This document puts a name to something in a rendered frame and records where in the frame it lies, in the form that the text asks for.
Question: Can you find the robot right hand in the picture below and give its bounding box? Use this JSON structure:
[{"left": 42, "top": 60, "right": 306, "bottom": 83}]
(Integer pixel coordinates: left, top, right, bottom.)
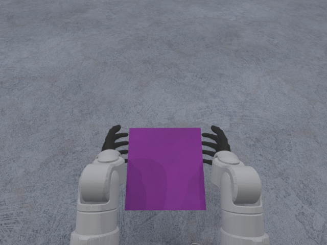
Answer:
[{"left": 202, "top": 126, "right": 231, "bottom": 165}]

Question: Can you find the carton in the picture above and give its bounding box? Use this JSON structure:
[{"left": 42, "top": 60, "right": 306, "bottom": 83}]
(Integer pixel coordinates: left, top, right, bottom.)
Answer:
[{"left": 125, "top": 128, "right": 206, "bottom": 210}]

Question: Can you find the robot right forearm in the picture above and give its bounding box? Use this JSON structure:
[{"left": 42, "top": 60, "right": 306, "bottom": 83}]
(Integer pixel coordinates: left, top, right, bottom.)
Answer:
[{"left": 210, "top": 151, "right": 269, "bottom": 245}]

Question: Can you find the robot left hand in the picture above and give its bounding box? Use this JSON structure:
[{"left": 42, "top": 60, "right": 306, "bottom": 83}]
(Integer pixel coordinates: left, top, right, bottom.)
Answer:
[{"left": 101, "top": 125, "right": 129, "bottom": 163}]

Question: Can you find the robot left forearm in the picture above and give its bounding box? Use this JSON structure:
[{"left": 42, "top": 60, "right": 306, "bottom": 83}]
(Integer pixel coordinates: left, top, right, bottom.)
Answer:
[{"left": 70, "top": 149, "right": 126, "bottom": 245}]

